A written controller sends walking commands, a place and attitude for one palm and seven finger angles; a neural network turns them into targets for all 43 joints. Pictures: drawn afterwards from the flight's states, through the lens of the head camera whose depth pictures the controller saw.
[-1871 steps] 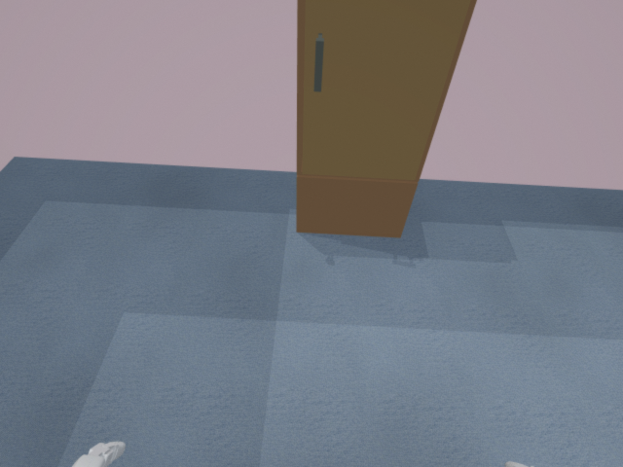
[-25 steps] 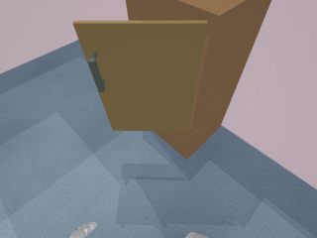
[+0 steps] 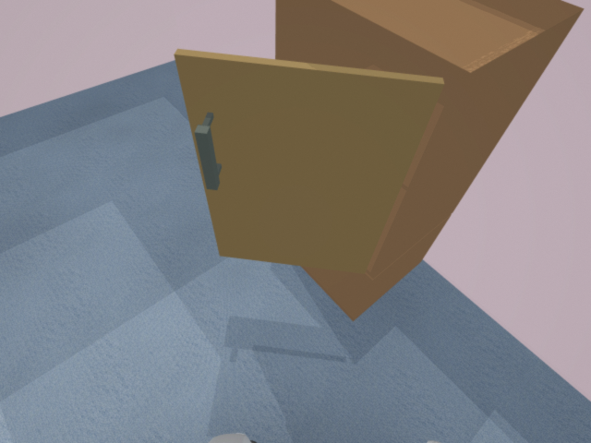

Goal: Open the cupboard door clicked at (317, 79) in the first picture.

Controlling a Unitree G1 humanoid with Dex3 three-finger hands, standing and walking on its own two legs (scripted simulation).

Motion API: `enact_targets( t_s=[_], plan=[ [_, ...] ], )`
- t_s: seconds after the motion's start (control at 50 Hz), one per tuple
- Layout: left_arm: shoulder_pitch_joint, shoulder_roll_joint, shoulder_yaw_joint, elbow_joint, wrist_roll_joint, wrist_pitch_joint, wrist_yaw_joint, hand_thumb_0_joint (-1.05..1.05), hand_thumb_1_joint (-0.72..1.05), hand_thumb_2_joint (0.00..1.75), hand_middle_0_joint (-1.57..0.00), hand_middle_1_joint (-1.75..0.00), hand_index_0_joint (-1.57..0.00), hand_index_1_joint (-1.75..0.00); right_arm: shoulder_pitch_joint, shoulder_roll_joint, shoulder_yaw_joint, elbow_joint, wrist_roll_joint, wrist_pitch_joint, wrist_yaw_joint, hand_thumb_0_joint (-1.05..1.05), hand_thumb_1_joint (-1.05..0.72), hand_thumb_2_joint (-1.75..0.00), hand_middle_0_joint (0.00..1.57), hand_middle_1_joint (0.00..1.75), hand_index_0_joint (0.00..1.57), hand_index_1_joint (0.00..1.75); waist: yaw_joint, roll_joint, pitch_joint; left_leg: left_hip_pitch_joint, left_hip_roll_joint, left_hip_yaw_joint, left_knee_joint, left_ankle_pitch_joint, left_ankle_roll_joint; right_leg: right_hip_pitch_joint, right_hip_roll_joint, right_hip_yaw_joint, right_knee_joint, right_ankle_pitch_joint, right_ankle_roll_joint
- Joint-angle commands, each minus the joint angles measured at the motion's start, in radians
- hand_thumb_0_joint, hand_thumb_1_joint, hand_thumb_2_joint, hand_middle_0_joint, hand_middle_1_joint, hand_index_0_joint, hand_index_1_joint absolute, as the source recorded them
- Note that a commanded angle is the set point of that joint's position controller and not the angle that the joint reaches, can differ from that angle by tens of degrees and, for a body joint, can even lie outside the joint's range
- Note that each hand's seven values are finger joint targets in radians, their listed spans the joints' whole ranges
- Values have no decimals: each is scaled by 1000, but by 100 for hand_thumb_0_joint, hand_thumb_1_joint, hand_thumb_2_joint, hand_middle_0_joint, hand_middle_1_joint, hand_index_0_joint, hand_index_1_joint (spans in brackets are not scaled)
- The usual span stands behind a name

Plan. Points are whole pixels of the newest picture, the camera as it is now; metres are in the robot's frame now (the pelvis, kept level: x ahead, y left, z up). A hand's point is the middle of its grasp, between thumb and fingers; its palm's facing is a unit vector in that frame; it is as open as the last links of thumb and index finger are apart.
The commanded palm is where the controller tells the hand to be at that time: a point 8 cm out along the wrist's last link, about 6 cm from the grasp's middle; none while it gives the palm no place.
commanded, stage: come to a stop and stand still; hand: left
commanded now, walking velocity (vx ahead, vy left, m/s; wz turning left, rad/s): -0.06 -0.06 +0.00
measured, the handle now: (211, 152) +0.58 +0.21 +0.01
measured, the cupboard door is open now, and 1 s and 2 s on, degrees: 43 43 43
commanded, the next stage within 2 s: look again from close up in 0.64 s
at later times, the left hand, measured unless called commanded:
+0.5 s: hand out of the picture -0.01 +0.13 -0.18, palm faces +0.05 -0.98 -0.18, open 7.3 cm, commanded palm none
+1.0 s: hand out of the picture -0.06 +0.15 -0.17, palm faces +0.02 -0.98 -0.20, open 7.4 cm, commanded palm none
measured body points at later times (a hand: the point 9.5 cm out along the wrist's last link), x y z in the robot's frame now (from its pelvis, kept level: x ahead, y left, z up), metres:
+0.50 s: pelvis -0.04 -0.05 +0.00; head -0.01 -0.03 +0.45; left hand -0.01 +0.18 -0.16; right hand -0.04 -0.29 -0.15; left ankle -0.07 +0.07 -0.73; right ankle -0.06 -0.15 -0.73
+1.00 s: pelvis -0.06 -0.03 +0.00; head -0.06 -0.03 +0.45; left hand -0.06 +0.20 -0.15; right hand -0.04 -0.25 -0.16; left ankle -0.07 +0.07 -0.73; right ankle -0.06 -0.15 -0.73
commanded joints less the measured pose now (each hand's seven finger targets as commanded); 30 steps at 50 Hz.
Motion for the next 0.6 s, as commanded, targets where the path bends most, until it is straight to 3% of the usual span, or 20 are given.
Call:
enact_targets(
  t_s=[0.0,0.04,0.08,0.12,0.14,0.16,0.18,0.2,0.22,0.26,0.32,0.36,0.38,0.4,0.42,0.44,0.46,0.48,0.52,0.58],
  plan=[
    [52,70,26,-81,-1,-12,3,0,90,90,-20,-30,-20,-30,120,-227,-67,-28,-7,8,-14,0,-90,-90,20,30,20,30,-51,123,-203,232,322,-254,-140,562,179,-87,-13,42,103,-12,14],
    [54,59,24,-91,-1,-12,1,0,90,90,-20,-30,-20,-30,105,-226,-70,-32,-8,9,-8,0,-90,-90,20,30,20,30,-48,160,-209,201,307,-241,-161,428,161,-43,-16,25,17,11,12],
    [82,55,23,-92,1,-19,-3,0,90,90,-20,-30,-20,-30,84,-218,-70,-36,-7,11,0,0,-90,-90,20,30,20,30,-35,206,-197,148,264,-223,-159,310,129,43,-7,-6,-164,85,7],
    [151,70,27,-71,6,-24,0,0,90,90,-20,-30,-20,-30,71,-201,-72,-40,3,18,8,0,-90,-90,20,30,20,30,-4,127,-184,40,200,-180,-113,85,69,191,-4,-22,-399,282,2],
    [155,113,31,-74,16,-30,4,0,90,90,-20,-30,-20,-30,77,-155,-67,-46,11,24,14,0,-90,-90,20,30,20,30,-5,-31,-142,-39,109,-127,-27,-82,11,202,-90,107,-546,283,-28],
    [105,187,38,-87,21,-38,6,0,90,90,-20,-30,-20,-30,67,-92,-53,-64,14,30,25,0,-90,-90,20,30,20,30,-21,-249,-73,-103,2,-39,66,-230,-55,123,-259,282,-637,232,-102],
    [51,200,31,-109,16,-43,6,0,90,90,-20,-30,-20,-30,17,-110,-54,-75,9,37,34,0,-90,-90,20,30,20,30,-3,-217,-39,-57,-6,-67,196,-306,-59,-10,-340,317,-680,229,-167],
    [3,191,24,-123,19,-46,6,0,90,90,-20,-30,-20,-30,22,-105,-58,-71,7,40,40,0,-90,-90,20,30,20,30,-24,-161,-35,-36,-6,-90,283,-301,-54,-59,-316,272,-668,201,-184],
    [-27,169,22,-124,19,-49,7,0,90,90,-20,-30,-20,-30,24,-101,-59,-52,3,44,40,0,-90,-90,20,30,20,30,-31,-186,-3,-54,-3,-100,331,-281,-49,-68,-277,252,-645,262,-173],
    [-44,146,16,-114,13,-53,8,0,90,90,-20,-30,-20,-30,76,-90,-56,-15,5,44,37,0,-90,-90,20,30,20,30,-49,-166,10,-46,-1,-89,362,-229,-53,-28,-238,175,-614,413,-165],
    [0,153,15,-92,13,-64,6,0,90,90,-20,-30,-20,-30,115,-73,-44,11,10,27,35,0,-90,-90,20,30,20,30,-35,-123,-35,-4,-13,-57,186,-221,-64,100,-210,140,-542,573,-158],
    [18,147,15,-68,6,-68,8,0,90,90,-20,-30,-20,-30,151,-64,-33,39,11,12,28,0,-90,-90,20,30,20,30,-40,-77,-75,91,-14,-57,-43,-112,-66,157,-191,133,-469,634,-132],
    [25,139,12,-60,-2,-68,7,0,90,90,-20,-30,-20,-30,178,-71,-28,54,11,-1,25,0,-90,-90,20,30,20,30,-40,-29,-101,165,4,-92,-146,44,-54,151,-169,118,-425,626,-96],
    [54,109,5,-50,-11,-68,3,0,90,90,-20,-30,-20,-30,178,-99,-25,63,6,-17,19,0,-90,-90,20,30,20,30,-21,79,-132,217,81,-173,-156,237,-24,130,-115,87,-397,578,-54],
    [68,87,-1,-42,-15,-67,3,0,90,90,-20,-30,-20,-30,166,-133,-25,64,2,-23,10,0,-90,-90,20,30,20,30,-4,133,-146,200,143,-216,-136,340,5,156,-82,68,-415,511,-35],
    [61,82,-2,-37,-11,-63,6,0,90,90,-20,-30,-20,-30,155,-141,-22,66,1,-18,7,0,-90,-90,20,30,20,30,-3,107,-138,163,146,-193,-142,269,7,191,-71,68,-452,442,-32],
    [46,88,-3,-29,-8,-63,2,0,90,90,-20,-30,-20,-30,146,-127,-19,76,1,-19,2,0,-90,-90,20,30,20,30,-4,81,-114,157,122,-176,-134,257,-6,190,-76,71,-464,494,-32],
    [29,96,-2,-16,-9,-60,1,0,90,90,-20,-30,-20,-30,155,-119,-16,88,4,-21,1,0,-90,-90,20,30,20,30,-13,138,-124,163,103,-163,-139,268,-14,206,-87,61,-453,528,-34],
    [27,98,-4,-7,-10,-58,-1,0,90,90,-20,-30,-20,-30,167,-111,-12,99,6,-17,0,0,-90,-90,20,30,20,30,-14,138,-101,146,96,-151,-163,193,-20,219,-80,63,-474,493,-35],
    [28,92,-9,14,-8,-58,-2,0,90,90,-20,-30,-20,-30,178,-101,-10,108,7,-14,2,0,-90,-90,20,30,20,30,-18,53,-52,129,82,-147,-194,64,-28,201,-87,71,-523,433,-36]
  ],
)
